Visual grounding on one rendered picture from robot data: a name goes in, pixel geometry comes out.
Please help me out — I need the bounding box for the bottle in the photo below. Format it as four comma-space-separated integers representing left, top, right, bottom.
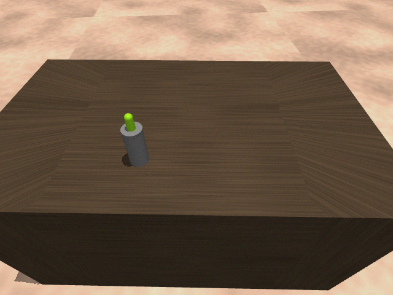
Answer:
120, 113, 149, 167

